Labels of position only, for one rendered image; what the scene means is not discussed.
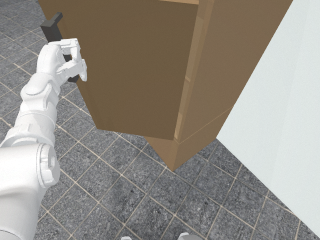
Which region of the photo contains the cupboard door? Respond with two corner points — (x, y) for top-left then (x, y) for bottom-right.
(38, 0), (199, 141)

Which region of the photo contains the right robot shin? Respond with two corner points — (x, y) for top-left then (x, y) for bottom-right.
(178, 232), (189, 239)

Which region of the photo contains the robot left forearm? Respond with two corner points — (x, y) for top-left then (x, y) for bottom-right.
(0, 72), (61, 148)

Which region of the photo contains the handle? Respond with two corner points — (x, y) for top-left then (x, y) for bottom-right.
(40, 12), (79, 83)

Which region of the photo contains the robot left upper arm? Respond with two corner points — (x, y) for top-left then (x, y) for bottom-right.
(0, 142), (61, 240)

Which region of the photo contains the robot left hand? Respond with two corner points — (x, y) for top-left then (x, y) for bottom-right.
(36, 38), (87, 87)

